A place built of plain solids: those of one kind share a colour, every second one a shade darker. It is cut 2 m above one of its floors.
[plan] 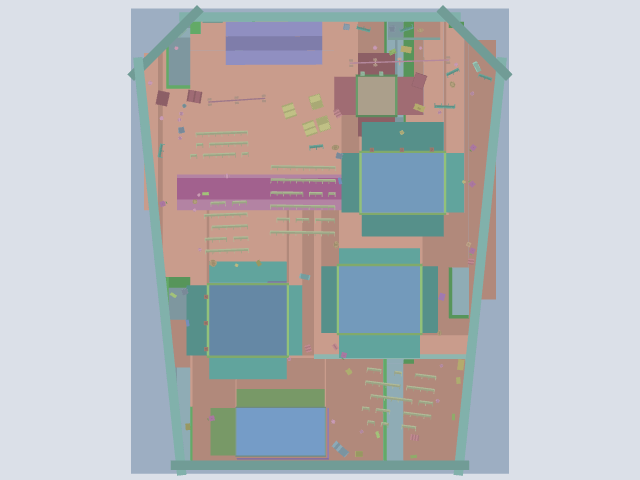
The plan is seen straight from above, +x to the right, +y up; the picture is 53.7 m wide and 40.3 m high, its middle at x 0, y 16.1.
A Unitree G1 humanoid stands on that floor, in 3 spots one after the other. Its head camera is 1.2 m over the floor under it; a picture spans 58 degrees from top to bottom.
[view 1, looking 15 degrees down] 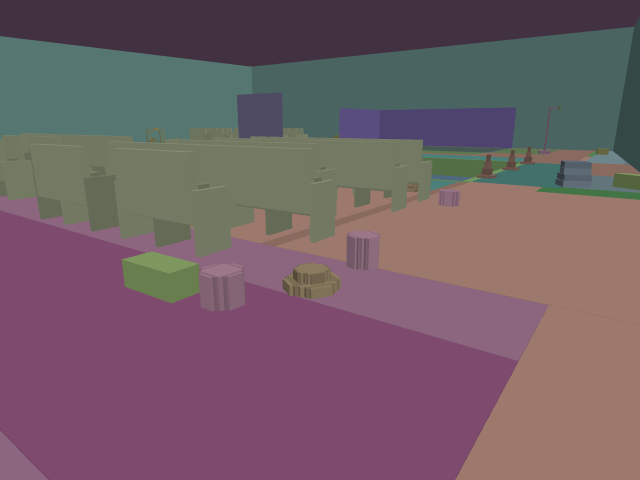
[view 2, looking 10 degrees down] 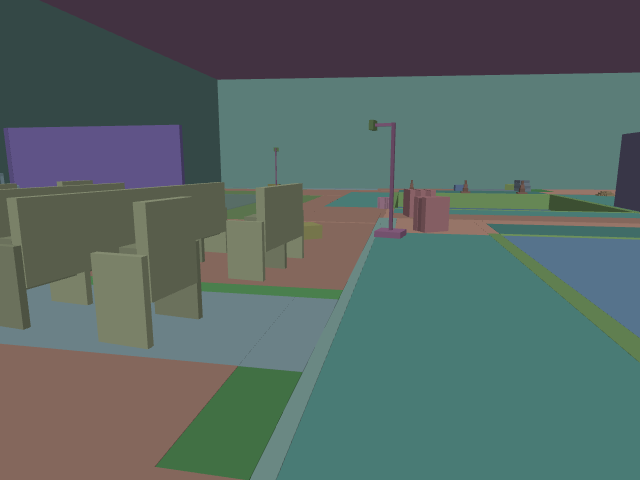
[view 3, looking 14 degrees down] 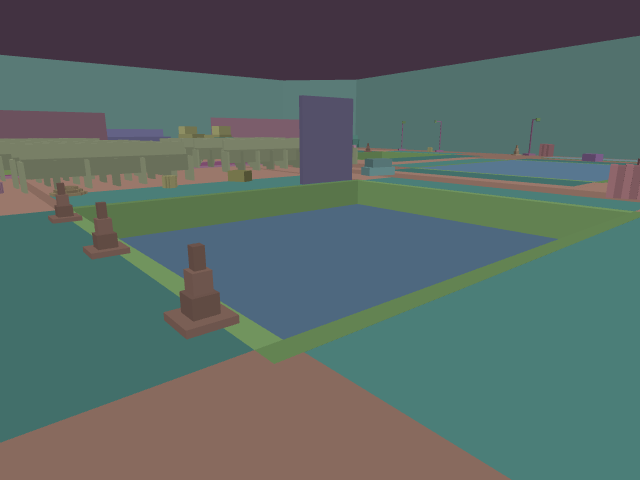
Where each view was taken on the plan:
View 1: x -12.35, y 21.75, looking -54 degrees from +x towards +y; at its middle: seatrow_rows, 4.58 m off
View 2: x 9.30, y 6.65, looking -169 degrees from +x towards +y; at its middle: floor_ground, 6.92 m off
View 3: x -10.65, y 4.45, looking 50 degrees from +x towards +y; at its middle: floor_void_bay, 7.44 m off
